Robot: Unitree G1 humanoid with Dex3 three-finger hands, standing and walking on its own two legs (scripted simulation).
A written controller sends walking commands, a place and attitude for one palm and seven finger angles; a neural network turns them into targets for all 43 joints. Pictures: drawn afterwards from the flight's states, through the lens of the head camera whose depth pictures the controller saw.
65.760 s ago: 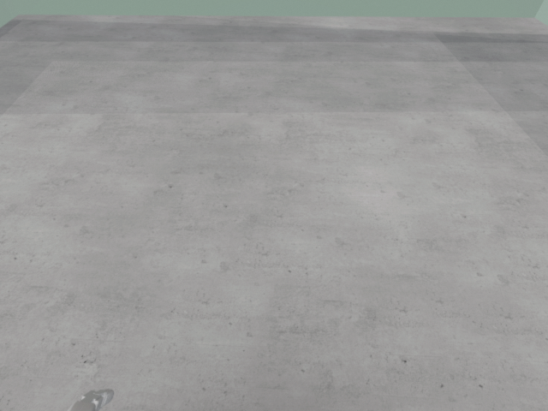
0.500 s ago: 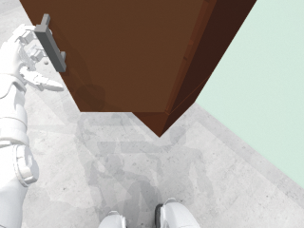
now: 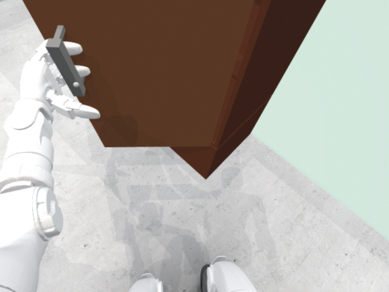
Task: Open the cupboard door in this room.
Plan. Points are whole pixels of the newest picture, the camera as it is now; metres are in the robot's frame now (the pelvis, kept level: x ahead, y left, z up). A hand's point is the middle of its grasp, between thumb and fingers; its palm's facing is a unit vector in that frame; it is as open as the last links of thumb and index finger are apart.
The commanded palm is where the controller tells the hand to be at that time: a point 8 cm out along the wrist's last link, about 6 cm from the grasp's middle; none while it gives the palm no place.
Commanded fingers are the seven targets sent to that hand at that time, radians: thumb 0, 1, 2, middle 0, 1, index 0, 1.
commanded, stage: slide the fingers in behind the handle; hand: left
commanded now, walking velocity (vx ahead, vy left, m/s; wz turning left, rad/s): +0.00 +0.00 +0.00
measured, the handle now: (70, 63) +0.56 +0.21 +0.09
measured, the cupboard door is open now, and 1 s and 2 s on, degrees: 46 46 75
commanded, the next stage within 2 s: close the thumb around the handle in 0.28 s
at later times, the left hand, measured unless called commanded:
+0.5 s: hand (73, 84) +0.51 +0.20 +0.09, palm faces -0.06 -1.00 -0.03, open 13.6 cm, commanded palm +0.49 +0.24 +0.08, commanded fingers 0.00 -0.11 0.47 -0.33 -1.24 -0.33 -1.24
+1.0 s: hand (75, 84) +0.51 +0.20 +0.09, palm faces -0.06 -1.00 -0.02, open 5.8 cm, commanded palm +0.49 +0.24 +0.08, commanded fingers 0.00 0.90 0.90 -0.40 -1.35 -0.40 -1.35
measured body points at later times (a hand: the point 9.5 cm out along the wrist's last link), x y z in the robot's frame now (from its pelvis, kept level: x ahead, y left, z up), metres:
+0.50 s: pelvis +0.00 +0.00 +0.00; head +0.13 +0.01 +0.43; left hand +0.51 +0.25 +0.09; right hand -0.01 -0.27 -0.11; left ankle -0.03 +0.09 -0.69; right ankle +0.04 -0.12 -0.69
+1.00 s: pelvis +0.00 +0.00 +0.00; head +0.13 +0.01 +0.43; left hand +0.50 +0.25 +0.09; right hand +0.01 -0.26 -0.11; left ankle -0.03 +0.09 -0.69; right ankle +0.04 -0.12 -0.69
